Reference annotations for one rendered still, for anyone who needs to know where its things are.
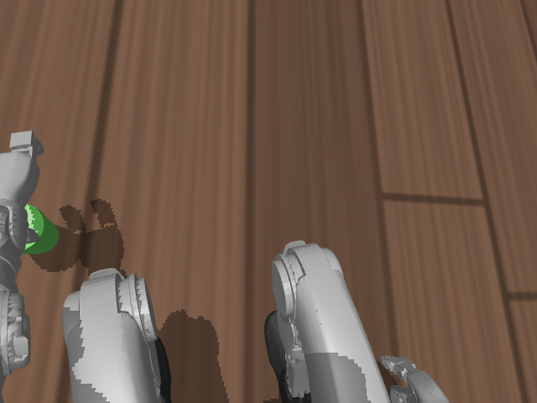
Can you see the cup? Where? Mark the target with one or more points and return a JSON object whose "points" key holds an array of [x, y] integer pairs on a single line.
{"points": [[47, 231]]}

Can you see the left robot arm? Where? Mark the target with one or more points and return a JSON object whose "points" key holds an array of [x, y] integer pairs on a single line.
{"points": [[15, 338]]}

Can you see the right robot foot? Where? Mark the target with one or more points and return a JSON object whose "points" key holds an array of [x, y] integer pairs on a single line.
{"points": [[276, 355]]}

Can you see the right robot hand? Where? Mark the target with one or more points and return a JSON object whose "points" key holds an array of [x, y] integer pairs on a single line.
{"points": [[422, 388]]}

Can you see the left robot foot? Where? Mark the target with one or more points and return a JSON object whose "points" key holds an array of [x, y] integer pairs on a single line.
{"points": [[164, 370]]}

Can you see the left robot hand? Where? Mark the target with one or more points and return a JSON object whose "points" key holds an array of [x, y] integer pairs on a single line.
{"points": [[19, 173]]}

